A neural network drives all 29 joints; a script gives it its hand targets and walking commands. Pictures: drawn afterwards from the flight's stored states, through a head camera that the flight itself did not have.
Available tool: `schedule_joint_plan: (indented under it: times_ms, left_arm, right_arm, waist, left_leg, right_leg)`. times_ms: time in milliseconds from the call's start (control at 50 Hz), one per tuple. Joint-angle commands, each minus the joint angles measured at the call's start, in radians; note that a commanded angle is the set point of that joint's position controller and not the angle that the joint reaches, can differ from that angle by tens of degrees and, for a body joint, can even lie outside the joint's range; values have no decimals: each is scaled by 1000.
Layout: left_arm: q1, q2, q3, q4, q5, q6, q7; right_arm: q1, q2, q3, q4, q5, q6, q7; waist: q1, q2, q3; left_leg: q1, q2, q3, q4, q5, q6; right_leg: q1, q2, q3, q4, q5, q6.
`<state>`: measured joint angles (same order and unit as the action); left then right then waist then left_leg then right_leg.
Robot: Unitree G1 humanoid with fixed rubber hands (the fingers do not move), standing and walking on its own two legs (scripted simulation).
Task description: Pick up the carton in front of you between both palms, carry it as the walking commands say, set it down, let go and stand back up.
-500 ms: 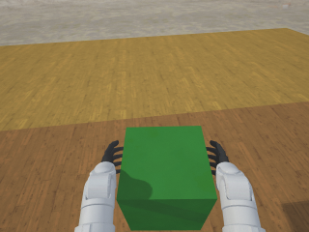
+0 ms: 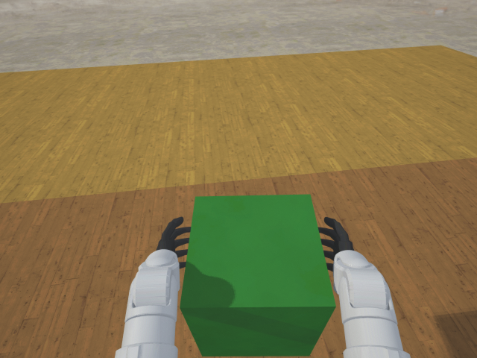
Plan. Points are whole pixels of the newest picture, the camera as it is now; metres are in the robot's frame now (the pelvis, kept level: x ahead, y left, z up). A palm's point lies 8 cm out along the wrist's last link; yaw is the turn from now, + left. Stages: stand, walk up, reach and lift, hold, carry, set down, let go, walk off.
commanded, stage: carry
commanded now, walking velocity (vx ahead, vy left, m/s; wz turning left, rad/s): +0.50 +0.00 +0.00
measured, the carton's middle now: (254, 278) +0.29 +0.00 -0.02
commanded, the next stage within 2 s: none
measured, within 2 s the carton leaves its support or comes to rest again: neither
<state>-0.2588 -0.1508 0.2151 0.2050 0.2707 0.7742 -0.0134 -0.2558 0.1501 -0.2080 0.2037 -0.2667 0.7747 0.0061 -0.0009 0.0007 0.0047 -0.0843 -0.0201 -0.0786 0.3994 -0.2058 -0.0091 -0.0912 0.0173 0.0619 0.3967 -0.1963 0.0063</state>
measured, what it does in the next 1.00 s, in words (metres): walks ahead: right foot, then left foot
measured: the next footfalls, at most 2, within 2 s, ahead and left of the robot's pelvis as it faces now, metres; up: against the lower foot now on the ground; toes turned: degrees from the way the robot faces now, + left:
right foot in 0.42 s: +0.19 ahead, -0.09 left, +0.00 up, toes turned -10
left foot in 0.80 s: +0.49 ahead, +0.14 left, +0.00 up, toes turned +13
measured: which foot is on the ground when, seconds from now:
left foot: down 0.00-0.44, up 0.46-0.78, down 0.80-1.00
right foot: down 0.00-0.20, up 0.22-0.40, down 0.42-0.80, up 0.82-1.00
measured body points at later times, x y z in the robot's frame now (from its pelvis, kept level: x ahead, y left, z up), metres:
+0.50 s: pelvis +0.15 +0.00 -0.01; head +0.13 +0.00 +0.44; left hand +0.43 +0.15 +0.07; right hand +0.42 -0.16 +0.07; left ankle +0.03 +0.11 -0.70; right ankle +0.15 -0.09 -0.74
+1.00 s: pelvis +0.44 +0.07 +0.00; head +0.47 +0.08 +0.45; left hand +0.73 +0.21 +0.05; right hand +0.72 -0.09 +0.06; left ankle +0.46 +0.13 -0.74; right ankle +0.39 -0.06 -0.66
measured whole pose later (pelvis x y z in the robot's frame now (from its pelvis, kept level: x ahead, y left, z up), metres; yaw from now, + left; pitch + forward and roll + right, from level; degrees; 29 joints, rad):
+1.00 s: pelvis +0.44 +0.07 +0.00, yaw -1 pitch +5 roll -1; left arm -0.16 -0.13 0.12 -0.34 0.10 1.21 0.09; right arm -0.15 0.13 -0.11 -0.32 -0.10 1.19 -0.09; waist -0.02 -0.01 -0.03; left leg -0.29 0.03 0.26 0.37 -0.18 0.08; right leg -0.52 -0.09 -0.10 1.07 -0.31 -0.01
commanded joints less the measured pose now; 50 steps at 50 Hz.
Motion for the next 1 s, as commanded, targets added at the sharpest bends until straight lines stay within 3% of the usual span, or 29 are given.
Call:
schedule_joint_plan:
  times_ms: [0,20,80,100,140,160,180,200,220,240,260,340,380,400,420,440,460,480,520,620,700,740,780,800,820,840,880,900,980]
  left_arm:
    - [-506,-897,-567,-70,-278,-30,-217]
    - [-524,-897,-587,-99,-288,-26,-213]
    - [-500,-897,-654,-172,-332,10,-193]
    - [-476,-887,-676,-199,-344,32,-182]
    - [-477,-854,-713,-276,-369,88,-164]
    - [-479,-836,-732,-307,-385,119,-158]
    - [-491,-824,-750,-335,-407,151,-155]
    - [-504,-819,-766,-348,-430,182,-153]
    - [-506,-815,-786,-366,-457,212,-153]
    - [-526,-833,-813,-395,-488,238,-156]
    - [-523,-844,-826,-409,-516,262,-158]
    - [-424,-867,-847,-499,-563,335,-148]
    - [-351,-865,-833,-526,-549,366,-142]
    - [-327,-859,-826,-540,-542,380,-139]
    - [-280,-837,-814,-549,-525,393,-136]
    - [-261,-830,-798,-534,-502,399,-135]
    - [-299,-858,-799,-560,-508,408,-133]
    - [-340,-861,-806,-595,-522,416,-128]
    - [-400,-866,-812,-637,-549,432,-123]
    - [-389,-836,-816,-619,-587,467,-137]
    - [-377,-823,-808,-592,-592,478,-151]
    - [-390,-825,-809,-596,-594,477,-154]
    - [-395,-820,-813,-607,-592,477,-155]
    - [-404,-813,-814,-613,-587,479,-156]
    - [-416,-831,-826,-626,-591,483,-157]
    - [-414,-844,-824,-614,-584,477,-159]
    - [-423,-897,-833,-624,-590,452,-164]
    - [-412,-915,-843,-631,-586,438,-164]
    - [-346,-951,-857,-620,-553,395,-148]
  right_arm:
    - [-518,913,559,-70,281,-27,220]
    - [-533,913,582,-95,293,-24,216]
    - [-537,917,662,-174,350,13,205]
    - [-527,909,694,-203,375,34,202]
    - [-525,886,733,-254,413,86,195]
    - [-527,869,744,-279,428,116,190]
    - [-507,849,748,-287,436,146,184]
    - [-484,829,751,-294,443,176,176]
    - [-466,817,758,-314,449,204,166]
    - [-466,812,764,-358,453,229,157]
    - [-479,828,776,-399,473,253,151]
    - [-421,845,818,-535,533,337,143]
    - [-363,857,822,-554,542,373,151]
    - [-325,858,821,-552,542,386,155]
    - [-317,852,819,-564,545,400,161]
    - [-344,843,826,-601,553,418,168]
    - [-397,842,834,-614,571,431,173]
    - [-435,847,839,-627,597,438,178]
    - [-447,858,834,-625,618,446,178]
    - [-381,844,797,-585,570,464,140]
    - [-364,834,784,-572,540,475,129]
    - [-372,842,782,-573,539,474,132]
    - [-349,844,772,-557,532,471,136]
    - [-333,836,769,-551,525,468,139]
    - [-342,842,767,-533,520,459,142]
    - [-334,873,768,-537,533,453,144]
    - [-364,948,796,-575,546,430,149]
    - [-378,976,811,-594,554,417,153]
    - [-372,972,845,-636,585,393,168]
  waist:
    - [3,-20,-174]
    - [3,-26,-158]
    - [5,-124,-271]
    - [2,-149,-301]
    - [0,-121,-298]
    - [-1,-70,-279]
    - [-12,63,-260]
    - [-26,231,-240]
    - [-26,244,-189]
    - [-29,194,-184]
    - [-31,143,-211]
    - [-28,180,-312]
    - [-11,125,-352]
    - [-4,73,-388]
    - [18,-83,-423]
    - [23,-282,-373]
    - [24,-205,-330]
    - [27,-132,-307]
    - [22,-38,-304]
    - [21,-111,-258]
    - [23,-169,-218]
    - [13,-164,-231]
    - [-14,-80,-342]
    - [-34,73,-401]
    - [-29,295,-455]
    - [-25,244,-433]
    - [-21,76,-415]
    - [-16,39,-400]
    - [-14,96,-394]
  left_leg:
    - [-176,82,-20,-55,-446,20]
    - [-225,68,-11,-30,-497,18]
    - [-238,15,108,167,-184,2]
    - [-227,5,138,152,-179,0]
    - [-143,8,154,53,-220,11]
    - [-79,38,113,-5,-254,22]
    - [-26,146,-54,-102,-360,59]
    - [66,286,-288,-208,-429,122]
    - [107,370,-420,-235,-339,183]
    - [127,385,-415,-220,-201,217]
    - [151,372,-343,-207,-105,213]
    - [113,253,-59,-127,95,135]
    - [-47,196,61,-18,46,100]
    - [-200,178,105,83,33,72]
    - [-392,125,179,320,-87,30]
    - [-681,32,231,508,-288,-2]
    - [-756,85,141,627,-341,24]
    - [-777,125,113,685,-321,35]
    - [-736,168,108,625,-199,30]
    - [-604,111,213,326,-13,-8]
    - [-440,66,295,145,105,12]
    - [-283,40,337,89,140,27]
    - [77,12,361,69,39,33]
    - [247,229,30,-43,-177,79]
    - [424,474,-422,-173,-234,216]
    - [378,488,-444,-193,-115,245]
    - [272,419,-239,-149,123,201]
    - [214,396,-155,-163,181,173]
    - [179,336,29,-206,195,148]
  right_leg:
    - [-118,-104,53,-76,-481,-30]
    - [-134,-111,69,-81,-550,-37]
    - [-75,-194,178,-136,-403,-85]
    - [-80,-219,202,-149,-413,-105]
    - [-176,-201,146,-123,-480,-100]
    - [-250,-160,73,-58,-471,-76]
    - [-343,-93,-33,105,-404,-38]
    - [-501,-27,-144,330,-294,0]
    - [-636,-35,-152,361,-312,-2]
    - [-657,-64,-128,364,-314,-11]
    - [-637,-68,-132,334,-302,-14]
    - [-386,2,-236,104,-125,2]
    - [-89,18,-289,-53,15,5]
    - [134,-39,-237,-60,14,-15]
    - [304,-232,31,-145,-184,-74]
    - [410,-445,388,-200,-218,-193]
    - [375,-497,431,-190,-152,-256]
    - [316,-475,383,-180,-80,-256]
    - [244,-415,224,-224,-110,-194]
    - [167,-296,-54,-236,113,-148]
    - [100,-262,-158,-192,236,-108]
    - [57,-254,-207,-92,310,-79]
    - [-85,-184,-299,221,361,-31]
    - [-263,-137,-286,482,129,9]
    - [-547,-12,-231,760,-258,36]
    - [-624,-63,-105,892,-281,0]
    - [-621,-147,-65,884,-189,-35]
    - [-588,-170,-62,810,-135,-36]
    - [-535,-137,-133,582,-72,-20]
